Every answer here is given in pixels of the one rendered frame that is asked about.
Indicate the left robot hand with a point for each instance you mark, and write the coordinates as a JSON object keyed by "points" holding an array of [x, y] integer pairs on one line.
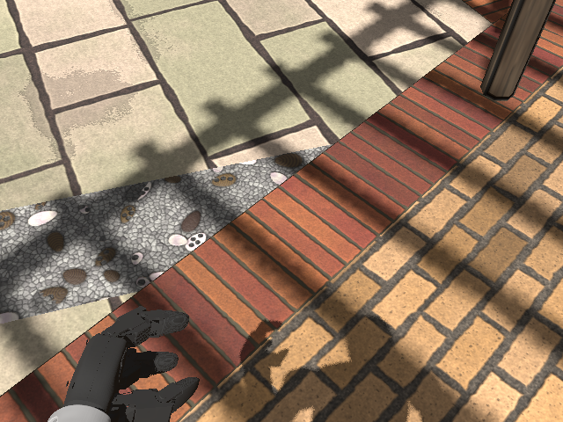
{"points": [[108, 364]]}

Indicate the robot left forearm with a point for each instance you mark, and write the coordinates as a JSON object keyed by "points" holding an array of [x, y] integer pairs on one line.
{"points": [[79, 413]]}

